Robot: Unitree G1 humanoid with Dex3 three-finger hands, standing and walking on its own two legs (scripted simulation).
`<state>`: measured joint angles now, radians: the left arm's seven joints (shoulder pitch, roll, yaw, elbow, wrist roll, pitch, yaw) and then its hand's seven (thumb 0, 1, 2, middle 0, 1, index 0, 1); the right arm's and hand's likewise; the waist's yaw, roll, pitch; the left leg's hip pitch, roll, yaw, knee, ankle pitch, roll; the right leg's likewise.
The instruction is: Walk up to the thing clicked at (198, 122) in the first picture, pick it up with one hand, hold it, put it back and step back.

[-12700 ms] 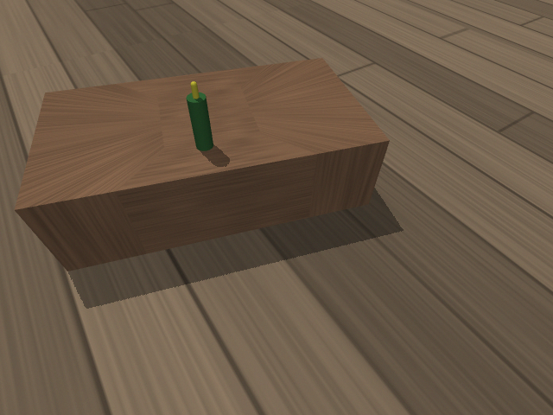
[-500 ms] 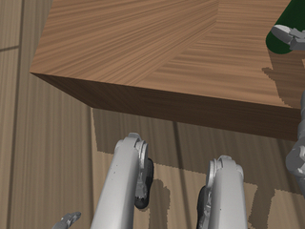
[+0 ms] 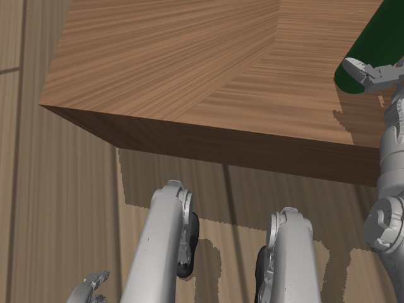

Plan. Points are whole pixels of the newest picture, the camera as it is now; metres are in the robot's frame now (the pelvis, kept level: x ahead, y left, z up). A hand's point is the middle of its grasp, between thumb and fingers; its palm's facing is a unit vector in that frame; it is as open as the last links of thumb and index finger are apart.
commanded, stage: settle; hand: right
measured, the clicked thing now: (395, 28) +0.56 -0.18 +0.06
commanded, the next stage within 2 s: lift in 0.78 s
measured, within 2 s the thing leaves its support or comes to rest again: neither
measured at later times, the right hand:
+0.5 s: hand (402, 2) +0.59 -0.18 +0.08, palm faces +0.15 +0.99 -0.03, open 10.0 cm
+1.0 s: hand out of the picture +0.58 -0.18 +0.10, palm faces +0.17 +0.99 -0.03, open 10.0 cm
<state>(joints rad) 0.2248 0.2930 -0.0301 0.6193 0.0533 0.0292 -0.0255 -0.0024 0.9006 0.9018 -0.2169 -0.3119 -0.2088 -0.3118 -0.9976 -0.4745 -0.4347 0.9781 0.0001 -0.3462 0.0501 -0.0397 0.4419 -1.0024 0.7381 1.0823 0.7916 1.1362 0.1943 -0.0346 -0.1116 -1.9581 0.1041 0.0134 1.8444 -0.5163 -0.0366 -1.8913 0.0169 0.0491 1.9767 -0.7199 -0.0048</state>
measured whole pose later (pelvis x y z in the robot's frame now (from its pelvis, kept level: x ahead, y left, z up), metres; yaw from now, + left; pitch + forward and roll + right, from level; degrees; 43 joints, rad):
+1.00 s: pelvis +0.02 +0.01 +0.08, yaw +1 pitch +35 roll +3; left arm 0.26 0.28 -0.02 0.65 0.06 0.00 0.00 0.00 0.90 0.90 -0.21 -0.31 -0.20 -0.31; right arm -0.97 -0.49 -0.46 1.06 0.02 -0.41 0.05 -0.04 0.46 -1.03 0.73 1.11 0.78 1.17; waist 0.20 -0.03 -0.13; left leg -1.70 0.07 0.04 1.59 -0.49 -0.02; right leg -1.62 -0.02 0.05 1.71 -0.69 0.01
